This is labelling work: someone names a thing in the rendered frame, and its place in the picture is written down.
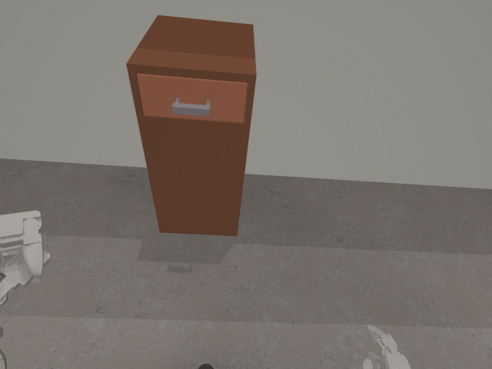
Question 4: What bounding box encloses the handle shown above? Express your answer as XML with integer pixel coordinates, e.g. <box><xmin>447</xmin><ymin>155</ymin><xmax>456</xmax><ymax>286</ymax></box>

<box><xmin>172</xmin><ymin>98</ymin><xmax>211</xmax><ymax>117</ymax></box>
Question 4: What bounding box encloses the right robot hand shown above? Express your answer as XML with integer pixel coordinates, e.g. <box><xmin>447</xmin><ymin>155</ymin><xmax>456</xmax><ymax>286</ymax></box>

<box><xmin>362</xmin><ymin>324</ymin><xmax>411</xmax><ymax>369</ymax></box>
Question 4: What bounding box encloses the cabinet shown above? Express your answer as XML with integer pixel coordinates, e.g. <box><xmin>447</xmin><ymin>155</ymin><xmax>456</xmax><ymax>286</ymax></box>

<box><xmin>126</xmin><ymin>15</ymin><xmax>257</xmax><ymax>236</ymax></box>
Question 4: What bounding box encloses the left robot hand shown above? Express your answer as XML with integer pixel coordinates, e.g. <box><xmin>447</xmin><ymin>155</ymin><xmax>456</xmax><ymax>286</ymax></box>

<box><xmin>0</xmin><ymin>211</ymin><xmax>50</xmax><ymax>307</ymax></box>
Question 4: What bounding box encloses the drawer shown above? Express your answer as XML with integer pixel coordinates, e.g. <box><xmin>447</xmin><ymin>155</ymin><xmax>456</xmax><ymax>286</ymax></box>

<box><xmin>137</xmin><ymin>74</ymin><xmax>248</xmax><ymax>123</ymax></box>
